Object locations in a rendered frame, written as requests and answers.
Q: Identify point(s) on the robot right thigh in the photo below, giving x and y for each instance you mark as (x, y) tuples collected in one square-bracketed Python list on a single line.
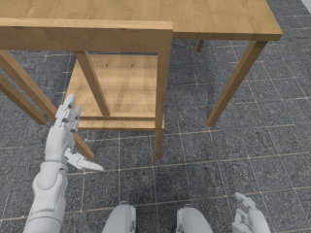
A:
[(191, 220)]

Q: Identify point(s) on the left robot forearm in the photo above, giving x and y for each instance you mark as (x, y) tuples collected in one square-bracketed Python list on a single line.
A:
[(48, 208)]

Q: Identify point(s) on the table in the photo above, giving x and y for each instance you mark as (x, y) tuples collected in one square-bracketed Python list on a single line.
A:
[(227, 20)]

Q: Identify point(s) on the robot left thigh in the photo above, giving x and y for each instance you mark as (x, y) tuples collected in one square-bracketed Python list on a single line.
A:
[(121, 220)]

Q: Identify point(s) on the chair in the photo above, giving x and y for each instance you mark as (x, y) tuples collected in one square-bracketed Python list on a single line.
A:
[(116, 92)]

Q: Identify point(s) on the robot thigh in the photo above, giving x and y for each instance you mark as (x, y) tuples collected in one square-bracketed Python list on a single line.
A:
[(121, 220), (191, 220)]

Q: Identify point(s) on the robot left hand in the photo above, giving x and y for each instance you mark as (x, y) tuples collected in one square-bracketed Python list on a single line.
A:
[(61, 136)]

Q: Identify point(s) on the robot right hand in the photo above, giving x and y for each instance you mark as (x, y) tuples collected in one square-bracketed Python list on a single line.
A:
[(254, 221)]

